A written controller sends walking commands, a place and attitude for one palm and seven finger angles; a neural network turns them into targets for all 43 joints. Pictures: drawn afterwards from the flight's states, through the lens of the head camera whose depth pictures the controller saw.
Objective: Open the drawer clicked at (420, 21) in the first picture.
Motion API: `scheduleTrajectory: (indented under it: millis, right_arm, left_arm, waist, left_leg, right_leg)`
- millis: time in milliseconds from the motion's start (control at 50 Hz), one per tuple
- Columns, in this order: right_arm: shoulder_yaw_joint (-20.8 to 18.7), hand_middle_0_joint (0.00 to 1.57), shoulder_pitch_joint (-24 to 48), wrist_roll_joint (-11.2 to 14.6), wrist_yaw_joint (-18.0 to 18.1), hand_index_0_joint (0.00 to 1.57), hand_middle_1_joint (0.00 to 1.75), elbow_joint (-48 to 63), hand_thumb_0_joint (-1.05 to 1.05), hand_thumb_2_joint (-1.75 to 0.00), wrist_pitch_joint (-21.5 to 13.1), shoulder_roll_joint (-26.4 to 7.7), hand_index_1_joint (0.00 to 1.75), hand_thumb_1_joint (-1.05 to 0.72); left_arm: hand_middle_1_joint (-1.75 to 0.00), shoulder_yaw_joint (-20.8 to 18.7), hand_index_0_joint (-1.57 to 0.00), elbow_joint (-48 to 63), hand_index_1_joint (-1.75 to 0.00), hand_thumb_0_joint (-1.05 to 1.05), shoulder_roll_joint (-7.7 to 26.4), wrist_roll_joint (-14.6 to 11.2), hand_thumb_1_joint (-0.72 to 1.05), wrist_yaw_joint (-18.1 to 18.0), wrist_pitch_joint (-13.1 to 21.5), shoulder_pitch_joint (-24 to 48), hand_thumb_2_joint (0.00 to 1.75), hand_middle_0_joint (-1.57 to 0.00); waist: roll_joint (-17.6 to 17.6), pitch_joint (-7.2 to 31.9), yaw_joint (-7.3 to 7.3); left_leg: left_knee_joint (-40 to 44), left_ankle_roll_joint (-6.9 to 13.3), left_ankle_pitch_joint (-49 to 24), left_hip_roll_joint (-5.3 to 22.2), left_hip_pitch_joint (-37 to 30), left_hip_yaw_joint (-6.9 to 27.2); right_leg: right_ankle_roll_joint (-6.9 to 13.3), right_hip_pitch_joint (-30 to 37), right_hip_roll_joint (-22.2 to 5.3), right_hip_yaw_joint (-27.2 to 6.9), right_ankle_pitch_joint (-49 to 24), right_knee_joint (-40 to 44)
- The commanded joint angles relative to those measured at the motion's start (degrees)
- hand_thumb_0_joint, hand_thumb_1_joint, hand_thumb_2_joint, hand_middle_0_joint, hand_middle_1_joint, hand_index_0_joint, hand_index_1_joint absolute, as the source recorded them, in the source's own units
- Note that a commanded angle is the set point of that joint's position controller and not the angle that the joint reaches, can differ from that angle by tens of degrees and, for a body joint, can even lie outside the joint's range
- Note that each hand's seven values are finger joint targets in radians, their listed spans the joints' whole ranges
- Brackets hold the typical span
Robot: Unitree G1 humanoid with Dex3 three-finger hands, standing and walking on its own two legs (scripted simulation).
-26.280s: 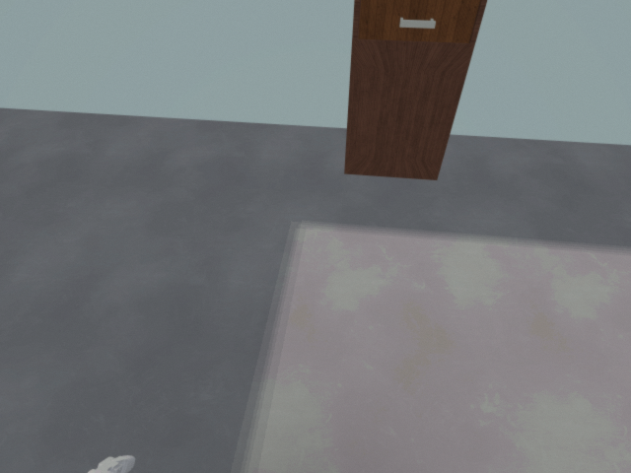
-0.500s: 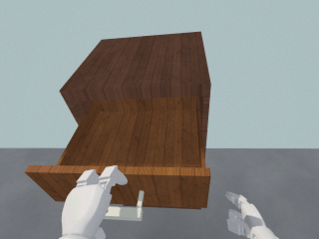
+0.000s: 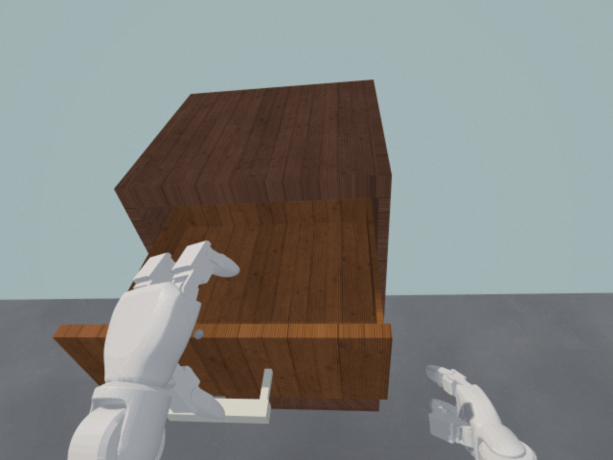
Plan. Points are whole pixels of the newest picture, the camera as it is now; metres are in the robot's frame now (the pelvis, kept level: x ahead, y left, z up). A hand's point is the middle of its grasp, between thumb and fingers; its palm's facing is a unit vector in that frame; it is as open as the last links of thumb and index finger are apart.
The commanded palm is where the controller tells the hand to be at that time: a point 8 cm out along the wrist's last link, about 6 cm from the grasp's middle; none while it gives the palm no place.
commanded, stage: lift the hand off the handle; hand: left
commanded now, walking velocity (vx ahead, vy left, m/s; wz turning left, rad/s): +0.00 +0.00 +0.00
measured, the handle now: (222, 393) +0.20 +0.16 +0.01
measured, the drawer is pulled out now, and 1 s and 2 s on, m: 0.27 0.27 0.27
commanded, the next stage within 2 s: draw the hand back to the body in 0.06 s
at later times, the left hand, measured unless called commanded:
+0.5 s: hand (160, 352) +0.18 +0.18 +0.14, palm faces +0.20 -0.25 -0.95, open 13.9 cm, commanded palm +0.13 +0.18 +0.21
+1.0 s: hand (135, 335) +0.18 +0.19 +0.18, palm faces +0.29 -0.90 -0.32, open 13.2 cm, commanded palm +0.13 +0.24 +0.20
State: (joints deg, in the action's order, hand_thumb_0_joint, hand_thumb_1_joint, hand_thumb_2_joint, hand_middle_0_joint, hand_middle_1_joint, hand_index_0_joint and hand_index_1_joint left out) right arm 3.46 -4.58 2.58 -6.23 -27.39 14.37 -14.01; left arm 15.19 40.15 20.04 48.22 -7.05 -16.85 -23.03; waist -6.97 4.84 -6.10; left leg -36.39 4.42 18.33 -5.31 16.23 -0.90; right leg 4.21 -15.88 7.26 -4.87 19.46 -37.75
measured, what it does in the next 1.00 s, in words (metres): stands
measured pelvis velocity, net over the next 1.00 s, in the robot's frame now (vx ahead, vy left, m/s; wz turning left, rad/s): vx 0.02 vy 0.00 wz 0.08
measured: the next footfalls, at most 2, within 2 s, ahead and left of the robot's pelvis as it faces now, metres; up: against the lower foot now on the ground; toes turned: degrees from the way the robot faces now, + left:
none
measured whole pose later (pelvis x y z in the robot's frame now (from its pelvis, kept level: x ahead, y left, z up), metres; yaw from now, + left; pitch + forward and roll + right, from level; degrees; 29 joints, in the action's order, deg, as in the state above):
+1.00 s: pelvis +0.02 +0.00 +0.01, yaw +4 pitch -3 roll -1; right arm 5.4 -10.6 0.8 3.6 -29.6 -1.9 -12.0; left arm -5.9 39.7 19.7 -2.7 -6.1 0.4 -34.3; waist -1.7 0.5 -3.5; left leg -30.1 4.1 16.2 -5.3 10.3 4.1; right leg 4.6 -6.5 7.0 -1.1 15.7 -25.5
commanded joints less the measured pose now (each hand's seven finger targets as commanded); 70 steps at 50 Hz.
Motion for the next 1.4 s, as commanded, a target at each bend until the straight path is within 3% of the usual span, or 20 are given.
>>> scheduleTrajectory:
  millis: [0, 20, 120, 200, 280, 300, 420, 740, 760, 780, 800, 820, 900, 920, 960, 1080, 1140, 1220, 1300, 1380]
  right_arm:
    - [-1.85, 0.20, 14.06, 0.66, -0.06, 0.20, 0.30, 11.87, 0.00, -0.90, -2.23, -4.54, 0.30, -0.90]
    - [-1.51, 0.20, 13.48, 0.32, -0.23, 0.20, 0.30, 12.14, 0.00, -0.90, -2.21, -3.94, 0.30, -0.90]
    - [-1.68, 0.20, 13.18, -0.05, 0.30, 0.20, 0.30, 12.31, 0.00, -0.90, -2.79, -4.48, 0.30, -0.90]
    - [-1.80, 0.20, 13.68, 0.23, 1.13, 0.20, 0.30, 11.23, 0.00, -0.90, -2.71, -5.42, 0.30, -0.90]
    - [-1.98, 0.20, 13.28, -0.22, 1.43, 0.20, 0.30, 10.16, 0.00, -0.90, -2.92, -4.85, 0.30, -0.90]
    - [-1.84, 0.20, 14.26, 0.44, 1.42, 0.20, 0.30, 10.30, 0.00, -0.90, -3.01, -5.36, 0.30, -0.90]
    - [-1.58, 0.20, 14.24, 0.13, 2.08, 0.20, 0.30, 10.53, 0.00, -0.90, -3.23, -5.57, 0.30, -0.90]
    - [-1.48, 0.20, 13.83, 0.09, 4.53, 0.20, 0.30, 8.79, 0.00, -0.90, -4.57, -6.28, 0.30, -0.90]
    - [-1.84, 0.20, 10.61, 0.05, 5.82, 0.20, 0.30, 13.57, 0.00, -0.90, -9.85, -0.69, 0.30, -0.90]
    - [-1.91, 0.20, 7.96, -0.50, 6.94, 0.20, 0.30, 10.85, 0.00, -0.90, -13.55, -2.92, 0.30, -0.90]
    - [-1.38, 0.20, 8.34, -0.53, 7.20, 0.20, 0.30, 10.31, 0.00, -0.90, -15.36, -3.40, 0.30, -0.90]
    - [-1.37, 0.20, 5.68, -1.07, 8.38, 0.20, 0.30, 9.70, 0.00, -0.90, -15.33, -3.58, 0.30, -0.90]
    - [-1.10, 0.20, 3.99, -2.07, 10.81, 0.20, 0.30, 7.53, 0.00, -0.90, -19.51, -4.36, 0.30, -0.90]
    - [-0.57, 0.20, 2.93, -2.15, 10.62, 0.20, 0.30, 6.99, 0.00, -0.90, -20.24, -3.23, 0.30, -0.90]
    - [-0.76, 0.20, 2.06, -2.05, 10.24, 0.20, 0.30, 5.32, 0.00, -0.90, -20.96, -3.45, 0.30, -0.90]
    - [-2.65, 0.20, 2.17, -2.05, 9.45, 0.20, 0.30, 3.85, 0.00, -0.90, -20.89, -4.68, 0.30, -0.90]
    - [-2.89, 0.20, 2.68, -1.81, 9.54, 0.20, 0.30, 3.57, 0.00, -0.90, -20.74, -4.84, 0.30, -0.90]
    - [-2.62, 0.20, 2.56, -1.49, 10.01, 0.20, 0.30, 2.94, 0.00, -0.90, -21.14, -4.84, 0.30, -0.90]
    - [-2.85, 0.20, 2.67, -1.26, 10.06, 0.20, 0.30, 2.55, 0.00, -0.90, -21.36, -5.25, 0.30, -0.90]
    - [-3.21, 0.20, 2.48, -0.99, 9.99, 0.20, 0.30, 1.85, 0.00, -0.90, -20.26, -4.91, 0.30, -0.90]
  left_arm:
    - [-1.20, -7.55, -0.30, 10.62, -1.20, 0.00, 7.46, -0.83, -0.50, -1.11, -0.36, 3.12, 0.30, -0.30]
    - [-1.20, -5.39, -0.30, 12.00, -1.20, 0.00, 5.18, 0.10, -0.50, -0.82, -0.32, 4.32, 0.30, -0.30]
    - [-1.20, -4.65, -0.30, 15.47, -1.20, 0.00, 6.26, 1.49, -0.50, -1.43, -0.10, 8.11, 0.30, -0.30]
    - [-1.20, -10.48, -0.30, 12.02, -1.20, 0.00, 10.96, 0.71, -0.50, -2.09, 0.16, 5.10, 0.30, -0.30]
    - [-1.20, -9.99, -0.30, 8.09, -1.20, 0.00, 9.58, 1.55, -0.50, -1.41, 1.34, 1.83, 0.30, -0.30]
    - [-1.20, -12.82, -0.30, 7.95, -1.20, 0.00, 11.52, 0.35, -0.50, -1.54, 0.87, 1.15, 0.30, -0.30]
    - [-1.20, -12.42, -0.30, 11.21, -1.20, 0.00, 12.23, 1.27, -0.50, -0.57, 0.63, 3.11, 0.30, -0.30]
    - [-1.20, -18.92, -0.30, 5.63, -1.20, 0.00, 16.98, 1.68, -0.50, 1.02, 3.35, 1.42, 0.30, -0.30]
    - [-1.18, -15.17, -0.30, 11.09, -1.18, 0.00, -6.58, -44.81, -0.47, 2.30, 10.40, 1.07, 0.32, -0.30]
    - [-1.15, -20.92, -0.29, 4.91, -1.15, 0.00, 2.44, -46.31, -0.43, 1.90, 14.09, -6.69, 0.33, -0.29]
    - [-1.13, -22.31, -0.29, 4.22, -1.13, 0.00, 2.78, -46.80, -0.40, 1.36, 15.30, -10.01, 0.34, -0.29]
    - [-1.11, -25.24, -0.29, 7.84, -1.11, 0.00, 4.06, -50.00, -0.36, 1.05, 17.09, -11.15, 0.36, -0.29]
    - [-1.02, -32.63, -0.28, 16.04, -1.02, 0.00, 11.58, -51.81, -0.22, -1.51, 22.10, -3.70, 0.42, -0.28]
    - [-1.00, -29.43, -0.28, 15.72, -1.00, 0.00, 7.50, -51.64, -0.18, -1.17, 22.83, -4.28, 0.43, -0.28]
    - [-0.95, -29.15, -0.27, 11.91, -0.95, 0.00, 5.86, -52.26, -0.12, -0.85, 23.01, -5.84, 0.47, -0.27]
    - [-0.82, -29.52, -0.26, 5.92, -0.82, 0.00, 4.01, -53.02, 0.09, 0.64, 23.62, -8.54, 0.55, -0.26]
    - [-0.75, -31.63, -0.25, 5.21, -0.75, 0.00, 5.61, -53.09, 0.20, 0.53, 24.19, -8.82, 0.60, -0.25]
    - [-0.66, -34.63, -0.24, 7.38, -0.66, 0.00, 8.32, -52.98, 0.34, -0.19, 24.65, -6.94, 0.66, -0.24]
    - [-0.57, -37.23, -0.23, 7.67, -0.57, 0.00, 10.00, -53.32, 0.48, -0.54, 24.28, -5.88, 0.72, -0.23]
    - [-0.48, -37.64, -0.22, 1.86, -0.48, 0.00, 9.08, -53.66, 0.62, -0.27, 23.62, -6.71, 0.78, -0.22]
  waist:
    - [7.59, 0.41, -0.36]
    - [6.65, 0.68, -0.90]
    - [1.90, 3.71, -0.71]
    - [5.07, 3.40, -0.52]
    - [8.88, -0.04, -0.74]
    - [8.28, 0.66, -0.53]
    - [5.05, 3.17, -0.98]
    - [5.72, 2.09, -0.99]
    - [13.78, -4.40, 4.71]
    - [15.90, -3.32, 3.21]
    - [11.89, -3.74, 2.70]
    - [13.24, -1.05, 2.45]
    - [0.65, 0.10, 2.56]
    - [-3.31, -0.87, 2.92]
    - [-5.06, -3.23, 3.19]
    - [8.49, -0.83, 3.11]
    - [9.48, -0.09, 2.85]
    - [1.80, 1.15, 2.81]
    - [-0.15, 1.54, 2.82]
    - [4.46, -1.84, 3.10]
  left_leg:
    - [4.81, -1.11, -10.49, 6.92, -3.41, 2.81]
    - [4.99, -1.00, -11.05, 6.45, -3.70, 2.75]
    - [5.00, -0.90, -10.17, 6.22, -5.49, 3.04]
    - [5.25, -1.18, -9.70, 6.28, -5.24, 3.22]
    - [5.19, -1.31, -11.54, 5.41, -4.73, 3.03]
    - [5.53, -1.29, -10.64, 5.91, -5.00, 3.05]
    - [5.92, -1.21, -12.84, 5.24, -5.41, 2.90]
    - [7.74, -1.75, -14.81, 5.27, -6.59, 4.03]
    - [7.72, 0.20, -10.33, 4.99, -9.61, 5.81]
    - [8.48, -0.30, -8.33, 6.29, -10.14, 6.13]
    - [9.52, -0.62, -6.81, 6.15, -10.01, 6.41]
    - [9.85, -0.95, -9.37, 6.06, -9.15, 6.47]
    - [9.76, -2.26, -11.15, 5.44, -9.26, 6.19]
    - [10.22, -2.56, -12.09, 5.29, -9.23, 6.68]
    - [11.22, -3.21, -14.10, 5.60, -9.08, 7.47]
    - [11.65, -3.01, -18.16, 6.47, -9.68, 7.98]
    - [11.99, -3.22, -17.73, 6.52, -8.85, 8.11]
    - [12.11, -4.32, -19.44, 6.52, -9.29, 8.38]
    - [12.06, -4.90, -21.79, 6.61, -9.86, 8.53]
    - [13.10, -4.73, -18.10, 6.79, -8.77, 8.71]
  right_leg:
    - [-2.91, -1.41, -5.73, -3.78, -4.23, 10.36]
    - [-2.70, -1.50, -5.86, -3.62, -3.43, 10.54]
    - [-2.07, -1.76, -5.55, -4.45, -0.52, 11.39]
    - [-2.24, -0.44, -5.49, -6.06, -0.55, 13.19]
    - [-2.55, -0.93, -5.97, -6.48, -3.07, 14.51]
    - [-2.55, -0.24, -5.85, -6.54, -3.01, 14.62]
    - [-2.85, 1.98, -6.62, -5.74, -6.64, 14.26]
    - [-2.65, 2.64, -6.07, -4.08, -9.67, 14.71]
    - [-2.96, 3.32, -5.46, 1.22, -11.72, 15.87]
    - [-3.10, 2.51, -5.45, 0.42, -8.78, 15.81]
    - [-2.77, 1.92, -4.91, -0.29, -6.96, 15.74]
    - [-3.06, 4.38, -6.28, 1.35, -9.05, 16.34]
    - [-2.47, 4.35, -7.24, 0.16, -10.94, 18.07]
    - [-2.01, 4.50, -7.47, 1.51, -11.03, 17.42]
    - [-1.74, 4.72, -7.11, 2.69, -12.40, 17.11]
    - [-2.47, 6.97, -6.69, 3.83, -15.50, 16.00]
    - [-2.37, 7.54, -6.83, 3.79, -15.17, 15.93]
    - [-2.05, 8.27, -7.03, 3.60, -15.77, 15.71]
    - [-1.91, 8.68, -6.74, 3.81, -16.92, 15.74]
    - [-2.10, 7.23, -6.56, 4.16, -14.08, 16.57]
